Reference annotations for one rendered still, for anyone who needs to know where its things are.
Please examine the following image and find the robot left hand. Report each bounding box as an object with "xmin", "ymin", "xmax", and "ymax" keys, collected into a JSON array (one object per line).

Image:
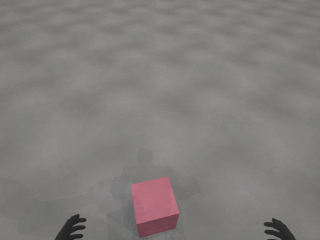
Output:
[{"xmin": 55, "ymin": 214, "xmax": 87, "ymax": 240}]

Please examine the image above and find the carton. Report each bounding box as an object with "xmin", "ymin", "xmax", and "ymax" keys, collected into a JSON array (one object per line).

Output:
[{"xmin": 131, "ymin": 176, "xmax": 180, "ymax": 238}]

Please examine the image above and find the robot right hand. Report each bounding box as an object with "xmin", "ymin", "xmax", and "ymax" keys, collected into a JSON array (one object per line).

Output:
[{"xmin": 263, "ymin": 218, "xmax": 296, "ymax": 240}]

